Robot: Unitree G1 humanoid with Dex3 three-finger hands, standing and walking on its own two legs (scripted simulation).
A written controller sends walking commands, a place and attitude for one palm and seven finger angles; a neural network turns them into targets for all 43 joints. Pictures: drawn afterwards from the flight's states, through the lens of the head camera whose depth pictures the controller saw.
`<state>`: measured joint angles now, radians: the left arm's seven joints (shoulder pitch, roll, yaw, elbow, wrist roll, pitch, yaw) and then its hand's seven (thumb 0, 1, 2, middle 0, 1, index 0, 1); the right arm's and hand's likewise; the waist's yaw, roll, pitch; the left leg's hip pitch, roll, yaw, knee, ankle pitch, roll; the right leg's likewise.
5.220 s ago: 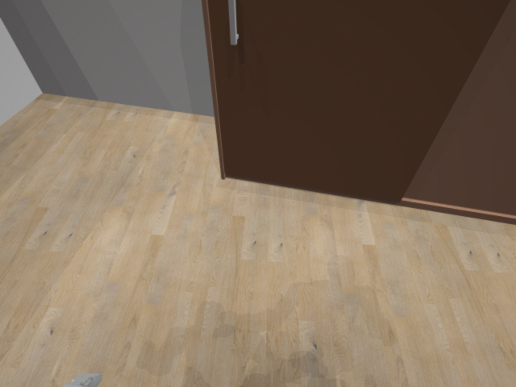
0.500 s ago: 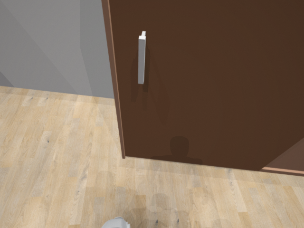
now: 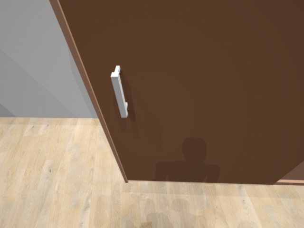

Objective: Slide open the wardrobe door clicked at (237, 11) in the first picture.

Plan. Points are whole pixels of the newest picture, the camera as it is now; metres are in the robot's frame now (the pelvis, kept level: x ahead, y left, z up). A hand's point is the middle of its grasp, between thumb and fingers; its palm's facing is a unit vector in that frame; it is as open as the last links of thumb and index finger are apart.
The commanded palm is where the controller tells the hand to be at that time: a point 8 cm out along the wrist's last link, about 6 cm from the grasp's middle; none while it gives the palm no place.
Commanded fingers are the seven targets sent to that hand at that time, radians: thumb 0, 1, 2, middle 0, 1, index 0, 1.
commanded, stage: come to a stop and stand still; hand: left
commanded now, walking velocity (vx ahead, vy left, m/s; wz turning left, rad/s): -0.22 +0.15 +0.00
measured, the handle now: (121, 93) +0.48 +0.11 +0.09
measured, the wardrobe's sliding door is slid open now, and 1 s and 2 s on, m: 0.00 0.00 0.00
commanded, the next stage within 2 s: look again from close up in 1.26 s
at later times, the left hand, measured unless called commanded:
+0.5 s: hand out of the picture -0.03 +0.24 -0.17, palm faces +0.08 -0.98 -0.18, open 7.4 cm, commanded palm none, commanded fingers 0.00 0.90 0.90 -0.20 -0.30 -0.20 -0.30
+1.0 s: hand out of the picture -0.01 +0.18 -0.16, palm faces +0.03 -0.97 -0.24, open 7.3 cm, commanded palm none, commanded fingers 0.00 0.90 0.90 -0.20 -0.30 -0.20 -0.30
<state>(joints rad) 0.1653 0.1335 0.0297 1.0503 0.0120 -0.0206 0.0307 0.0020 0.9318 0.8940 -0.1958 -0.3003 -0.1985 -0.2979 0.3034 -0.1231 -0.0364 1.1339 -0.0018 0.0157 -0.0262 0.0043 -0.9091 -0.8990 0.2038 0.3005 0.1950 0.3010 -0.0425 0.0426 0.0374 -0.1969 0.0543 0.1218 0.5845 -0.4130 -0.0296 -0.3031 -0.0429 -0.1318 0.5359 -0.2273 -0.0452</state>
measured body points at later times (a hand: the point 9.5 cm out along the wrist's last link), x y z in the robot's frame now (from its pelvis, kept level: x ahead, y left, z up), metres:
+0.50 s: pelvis -0.03 +0.05 +0.01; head -0.02 +0.07 +0.46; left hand -0.03 +0.29 -0.15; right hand +0.00 -0.18 -0.13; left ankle -0.04 +0.14 -0.73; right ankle -0.05 -0.09 -0.69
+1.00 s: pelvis -0.04 -0.01 +0.00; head -0.05 -0.03 +0.45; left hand -0.01 +0.23 -0.15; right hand -0.04 -0.22 -0.17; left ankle -0.04 +0.14 -0.73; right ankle -0.05 -0.10 -0.73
